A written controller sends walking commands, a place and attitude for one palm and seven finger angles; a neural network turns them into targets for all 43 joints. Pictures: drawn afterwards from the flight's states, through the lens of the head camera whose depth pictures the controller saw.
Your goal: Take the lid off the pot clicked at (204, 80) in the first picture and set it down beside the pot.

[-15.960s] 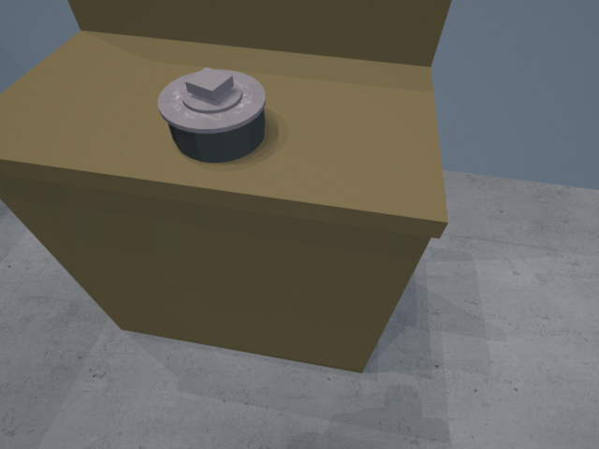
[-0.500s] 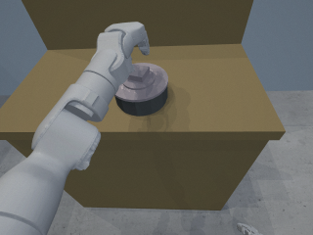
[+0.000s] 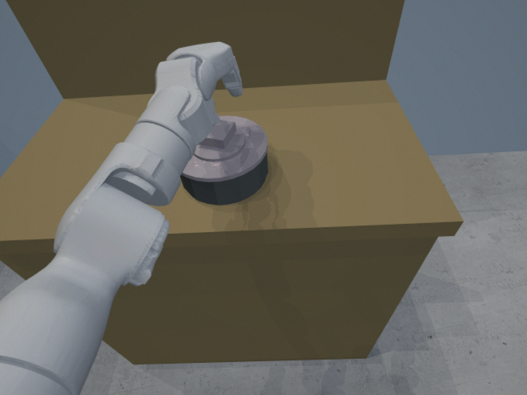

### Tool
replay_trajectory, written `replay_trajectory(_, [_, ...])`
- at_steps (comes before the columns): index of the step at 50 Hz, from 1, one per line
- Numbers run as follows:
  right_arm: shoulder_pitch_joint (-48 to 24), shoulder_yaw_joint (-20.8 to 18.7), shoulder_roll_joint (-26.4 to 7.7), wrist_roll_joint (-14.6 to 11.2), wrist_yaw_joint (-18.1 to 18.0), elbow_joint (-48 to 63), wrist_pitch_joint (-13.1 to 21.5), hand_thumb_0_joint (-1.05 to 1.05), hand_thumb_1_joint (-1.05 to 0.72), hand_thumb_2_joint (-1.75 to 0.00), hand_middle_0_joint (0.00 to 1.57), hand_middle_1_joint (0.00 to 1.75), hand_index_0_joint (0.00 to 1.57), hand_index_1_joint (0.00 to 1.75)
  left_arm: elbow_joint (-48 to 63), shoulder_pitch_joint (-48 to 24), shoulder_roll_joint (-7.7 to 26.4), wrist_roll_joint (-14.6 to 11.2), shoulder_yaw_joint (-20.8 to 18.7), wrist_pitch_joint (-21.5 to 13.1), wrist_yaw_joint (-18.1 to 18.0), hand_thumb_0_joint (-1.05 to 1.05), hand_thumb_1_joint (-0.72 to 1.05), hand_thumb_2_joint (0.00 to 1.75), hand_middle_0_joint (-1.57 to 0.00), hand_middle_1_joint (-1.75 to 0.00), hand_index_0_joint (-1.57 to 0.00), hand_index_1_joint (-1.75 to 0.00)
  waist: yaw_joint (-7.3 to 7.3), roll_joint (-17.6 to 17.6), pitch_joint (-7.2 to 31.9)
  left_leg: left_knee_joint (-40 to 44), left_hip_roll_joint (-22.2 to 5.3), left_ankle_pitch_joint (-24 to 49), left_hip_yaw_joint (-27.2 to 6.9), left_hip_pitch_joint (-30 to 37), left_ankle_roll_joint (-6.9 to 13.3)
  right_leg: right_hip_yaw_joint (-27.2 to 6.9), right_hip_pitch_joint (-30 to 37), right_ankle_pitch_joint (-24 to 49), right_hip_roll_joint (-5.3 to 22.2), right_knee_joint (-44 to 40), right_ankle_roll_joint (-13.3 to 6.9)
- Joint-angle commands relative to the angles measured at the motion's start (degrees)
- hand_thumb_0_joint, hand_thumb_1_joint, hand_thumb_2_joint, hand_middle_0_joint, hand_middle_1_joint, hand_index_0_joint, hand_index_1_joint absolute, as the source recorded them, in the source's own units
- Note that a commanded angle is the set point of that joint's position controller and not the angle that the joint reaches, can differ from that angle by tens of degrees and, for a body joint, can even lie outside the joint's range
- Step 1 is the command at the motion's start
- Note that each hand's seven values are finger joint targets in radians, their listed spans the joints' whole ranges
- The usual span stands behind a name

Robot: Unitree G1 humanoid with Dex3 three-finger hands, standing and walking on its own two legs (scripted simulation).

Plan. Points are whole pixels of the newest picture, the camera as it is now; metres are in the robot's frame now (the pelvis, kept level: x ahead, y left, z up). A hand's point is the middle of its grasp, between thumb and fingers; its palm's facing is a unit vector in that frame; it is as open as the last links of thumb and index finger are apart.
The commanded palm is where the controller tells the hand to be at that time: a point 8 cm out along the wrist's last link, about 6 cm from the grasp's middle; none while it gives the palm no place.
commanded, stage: move the open hand above the knob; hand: left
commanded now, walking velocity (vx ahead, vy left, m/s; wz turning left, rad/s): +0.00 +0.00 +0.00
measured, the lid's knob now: (215, 133) +0.50 +0.07 +0.16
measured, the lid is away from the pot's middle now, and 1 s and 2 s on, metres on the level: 0.00 0.00 0.00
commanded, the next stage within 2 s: lower the open fingers around the knob in 0.58 s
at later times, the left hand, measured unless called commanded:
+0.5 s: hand (205, 109) +0.45 +0.07 +0.23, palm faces -0.25 -0.07 -0.97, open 10.1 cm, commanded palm +0.45 +0.08 +0.29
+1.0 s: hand (207, 121) +0.46 +0.07 +0.21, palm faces -0.35 -0.12 -0.93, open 10.1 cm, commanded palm +0.45 +0.08 +0.27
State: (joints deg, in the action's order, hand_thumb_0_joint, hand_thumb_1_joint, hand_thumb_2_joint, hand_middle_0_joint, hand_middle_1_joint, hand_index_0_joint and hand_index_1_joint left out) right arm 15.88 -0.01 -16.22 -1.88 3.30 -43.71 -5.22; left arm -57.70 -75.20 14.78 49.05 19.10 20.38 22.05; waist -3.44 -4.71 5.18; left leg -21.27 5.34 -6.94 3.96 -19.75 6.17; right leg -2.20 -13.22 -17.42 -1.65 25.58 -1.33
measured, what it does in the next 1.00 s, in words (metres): stands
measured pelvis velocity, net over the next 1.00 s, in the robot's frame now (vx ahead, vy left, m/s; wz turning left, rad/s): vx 0.00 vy -0.02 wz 0.01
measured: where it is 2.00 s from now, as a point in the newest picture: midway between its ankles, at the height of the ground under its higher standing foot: outside the picture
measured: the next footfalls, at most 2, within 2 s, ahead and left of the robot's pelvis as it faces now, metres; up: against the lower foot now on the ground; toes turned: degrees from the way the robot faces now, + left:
none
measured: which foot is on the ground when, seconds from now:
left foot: down 0.00-1.00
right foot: down 0.00-1.00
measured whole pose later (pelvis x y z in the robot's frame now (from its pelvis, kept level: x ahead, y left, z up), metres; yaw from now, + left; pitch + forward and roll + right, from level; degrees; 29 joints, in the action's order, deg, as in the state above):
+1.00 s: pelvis +0.00 -0.02 +0.00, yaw +1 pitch +4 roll +0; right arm 13.2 -0.1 -16.8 -2.2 2.1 -42.4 -6.7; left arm -56.1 -72.2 17.2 47.4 20.0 21.6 29.1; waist -4.1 -3.9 4.5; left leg -23.5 4.6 -8.4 2.7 -19.5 5.2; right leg -1.1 -11.9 -18.1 -2.6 25.8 -2.5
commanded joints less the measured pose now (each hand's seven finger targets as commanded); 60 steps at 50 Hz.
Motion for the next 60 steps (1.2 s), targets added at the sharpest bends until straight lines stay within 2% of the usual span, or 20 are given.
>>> replay_trajectory(1, [-5.9,-1.8,-6.6,-0.5,0.2,8.2,2.0,0.0,-0.9,-0.9,0.2,0.3,0.2,0.3,12.5,-30.0,11.7,1.6,-1.9,0.5,-1.2,0.0,-0.39,1.67,-0.86,-0.08,-0.86,-0.08,1.42,9.4,20.8,-2.2,-1.9,16.6,-4.0,20.8,-1.6,1.0,-2.7,19.3,-2.5,-3.0,-1.4])
replay_trajectory(4, [-6.9,-1.7,-6.8,-0.5,0.0,8.6,1.7,0.0,-0.9,-0.9,0.2,0.3,0.2,0.3,15.7,-30.9,14.7,1.4,-3.6,0.5,-0.5,0.0,-0.39,1.67,-0.86,-0.08,-0.86,-0.08,1.44,9.6,21.1,-2.3,-1.5,15.6,-3.8,20.5,-1.2,0.6,-1.4,20.7,-2.3,-3.3,-1.2])
replay_trajectory(5, [-7.3,-1.6,-6.5,-0.6,-0.2,8.5,1.6,0.0,-0.9,-0.9,0.2,0.3,0.2,0.3,14.4,-30.3,13.9,1.2,-2.8,0.6,-0.1,0.0,-0.39,1.67,-0.86,-0.08,-0.86,-0.08,1.11,11.0,19.7,-2.6,-1.4,15.1,-3.6,20.2,-0.9,0.5,-1.7,21.5,-2.2,-3.3,-1.1])
replay_trajectory(8, [-8.1,-1.6,-6.3,-0.9,-0.3,8.7,1.7,0.0,-0.9,-0.9,0.2,0.3,0.2,0.3,17.9,-32.0,12.3,0.8,-0.5,-0.1,0.7,0.0,-0.39,1.67,-0.86,-0.08,-0.86,-0.08,0.38,9.0,20.1,-2.8,-1.4,14.7,-3.9,21.8,-1.0,0.6,-2.8,20.8,-2.1,-3.4,-1.1])
replay_trajectory(9, [-8.5,-1.4,-6.2,-1.1,-0.3,8.6,1.7,0.0,-0.9,-0.9,0.2,0.3,0.2,0.3,16.3,-31.5,10.5,0.6,0.9,0.0,0.9,0.0,-0.39,1.67,-0.86,-0.08,-0.86,-0.08,0.17,8.3,18.1,-2.8,-1.3,13.6,-4.1,21.3,-1.1,0.7,-4.3,19.5,-2.2,-3.4,-1.2])
replay_trajectory(11, [-8.4,-1.2,-6.4,-1.3,-0.5,7.9,1.3,0.0,-0.9,-0.9,0.2,0.3,0.2,0.3,14.7,-31.5,10.9,0.3,0.6,0.4,1.2,0.0,-0.39,1.67,-0.86,-0.08,-0.86,-0.08,-0.24,9.4,15.5,-2.0,-1.1,9.9,-3.9,20.0,-1.1,0.8,-5.5,16.7,-2.3,-4.3,-0.9])
replay_trajectory(13, [-8.3,-1.2,-6.5,-1.0,-0.5,8.0,1.5,0.0,-0.9,-0.9,0.2,0.3,0.2,0.3,16.5,-33.1,12.1,0.0,-0.2,-0.4,1.4,0.0,-0.39,1.67,-0.86,-0.08,-0.86,-0.08,-0.04,8.8,18.1,-2.1,-1.0,10.4,-4.2,20.9,-1.0,0.5,-4.1,17.9,-2.0,-4.0,-1.1])
replay_trajectory(17, [-7.7,-1.1,-6.4,-1.0,-0.8,7.1,1.1,0.0,-0.9,-0.9,0.2,0.3,0.2,0.3,13.8,-33.5,11.4,-0.4,0.1,-0.9,1.4,0.0,-0.39,1.67,-0.86,-0.08,-0.86,-0.08,-0.51,8.9,17.9,-2.2,-1.0,9.0,-4.0,19.9,-1.1,0.5,-4.1,17.7,-1.6,-4.2,-1.0])
replay_trajectory(19, [-8.7,-0.5,-6.5,-1.2,-1.1,6.7,0.4,0.0,-0.9,-0.9,0.2,0.3,0.2,0.3,9.6,-32.6,12.9,0.5,-0.7,-0.1,1.4,0.0,-0.39,1.67,-0.86,-0.08,-0.86,-0.08,-0.74,11.0,15.4,-1.7,-0.9,7.3,-3.6,16.9,-1.0,0.1,-4.0,17.2,-1.5,-4.4,-0.8])
replay_trajectory(26, [-7.9,-0.6,-6.5,-0.9,-1.6,6.8,0.1,0.0,-0.9,-0.9,0.2,0.3,0.2,0.3,8.7,-33.9,14.8,1.8,-1.7,-0.6,1.6,0.0,-0.39,1.67,-0.86,-0.08,-0.86,-0.08,-0.69,9.9,19.0,-2.3,-0.9,8.3,-3.4,16.6,-0.8,-0.4,-1.9,19.2,-1.2,-3.9,-0.7])
replay_trajectory(34, [-7.1,-1.2,-6.7,-0.8,-1.5,7.9,0.5,0.0,-0.9,-0.9,0.2,0.3,0.2,0.3,13.9,-33.3,15.4,0.7,-2.4,-2.6,2.9,0.0,-0.39,1.67,-0.86,-0.08,-0.86,-0.08,-0.15,9.4,21.2,-3.4,-0.7,13.0,-3.1,18.4,-0.3,-0.6,-0.1,24.8,-1.3,-3.3,-0.7])
replay_trajectory(35, [-7.3,-1.6,-6.9,-0.7,-1.3,7.1,0.6,0.0,-0.9,-0.9,0.2,0.3,0.2,0.3,10.0,-33.1,14.2,-0.4,-2.2,-0.5,3.4,0.0,-0.39,1.67,-0.86,-0.08,-0.86,-0.08,-0.14,8.2,21.2,-3.6,-0.4,13.3,-3.3,19.5,-0.3,-0.3,-0.8,25.7,-1.6,-2.9,-0.8])
replay_trajectory(37, [-5.5,-2.0,-7.3,-0.5,-1.0,7.1,0.6,0.0,-0.9,-0.9,0.2,0.3,0.2,0.3,10.3,-30.6,13.8,-1.2,-2.5,0.6,4.1,0.0,-0.39,1.67,-0.86,-0.08,-0.86,-0.08,0.2,8.9,20.4,-3.7,-0.6,14.1,-3.5,19.5,-0.3,0.2,-0.7,26.7,-1.7,-3.4,-0.8])
replay_trajectory(40, [-6.1,-1.6,-7.4,-0.5,-1.4,7.1,0.7,0.0,-0.9,-0.9,0.2,0.3,0.2,0.3,8.4,-30.5,17.1,-0.3,-4.6,1.3,4.8,0.0,-0.39,1.67,-0.86,-0.08,-0.86,-0.08,0.09,12.9,19.2,-3.9,-0.1,13.5,-2.9,17.1,0.2,-0.4,0.6,28.6,-1.4,-3.4,-0.3])
replay_trajectory(44, [-6.4,-2.1,-7.1,-0.3,-1.2,8.1,1.3,0.0,-0.9,-0.9,0.2,0.3,0.2,0.3,14.0,-31.8,14.4,-0.1,-2.4,0.7,5.2,0.0,-0.39,1.67,-0.86,-0.08,-0.86,-0.08,0.08,9.0,21.9,-4.8,-0.4,15.8,-3.4,20.5,0.0,-0.4,-1.2,28.3,-1.6,-2.6,-0.7])
replay_trajectory(47, [-5.3,-2.2,-7.5,-0.3,-1.5,7.9,0.8,0.0,-0.9,-0.9,0.2,0.3,0.2,0.3,9.9,-26.3,14.6,-0.4,-2.9,0.9,5.5,0.0,-0.39,1.67,-0.86,-0.08,-0.86,-0.08,0.22,10.3,19.2,-5.1,-0.5,15.8,-3.5,19.2,-0.1,0.3,-1.5,28.5,-1.6,-2.7,-0.8])
replay_trajectory(51, [-6.4,-1.9,-7.1,-0.7,-1.6,7.8,0.3,0.0,-0.9,-0.9,0.2,0.3,0.2,0.3,10.4,-30.7,12.4,-0.1,-0.7,1.3,5.2,0.0,-0.39,1.67,-0.86,-0.08,-0.86,-0.08,-0.89,9.5,17.2,-4.2,-0.6,12.6,-3.7,19.3,-0.2,0.6,-4.8,23.6,-2.0,-2.9,-0.9])
replay_trajectory(54, [-5.9,-2.2,-7.1,-0.5,-1.7,7.4,0.4,0.0,-0.9,-0.9,0.2,0.3,0.2,0.3,11.3,-33.1,11.5,-0.2,0.0,1.0,4.9,0.0,-0.39,1.67,-0.86,-0.08,-0.86,-0.08,-1.53,7.8,19.2,-4.6,-0.7,12.6,-4.4,21.4,-0.4,0.7,-5.9,22.3,-2.2,-2.9,-1.0])
replay_trajectory(56, [-5.4,-1.9,-7.2,-0.5,-1.8,6.9,0.0,0.0,-0.9,-0.9,0.2,0.3,0.2,0.3,6.9,-29.7,12.3,0.8,-1.0,1.4,4.5,0.0,-0.39,1.67,-0.86,-0.08,-0.86,-0.08,-1.2,9.3,18.5,-4.4,-1.1,12.0,-4.5,20.1,-0.7,1.0,-6.2,20.9,-2.1,-2.5,-1.2])
replay_trajectory(60, [-5.2,-1.9,-7.1,-0.6,-1.6,6.6,-0.8,0.0,-0.9,-0.9,0.2,0.3,0.2,0.3,6.1,-30.2,7.1,0.2,2.0,1.5,4.1,0.0,-0.39,1.67,-0.86,-0.08,-0.86,-0.08,-2.02,8.0,17.7,-4.1,-1.3,11.1,-5.0,20.1,-1.3,1.8,-8.2,18.2,-2.2,-2.4,-1.4])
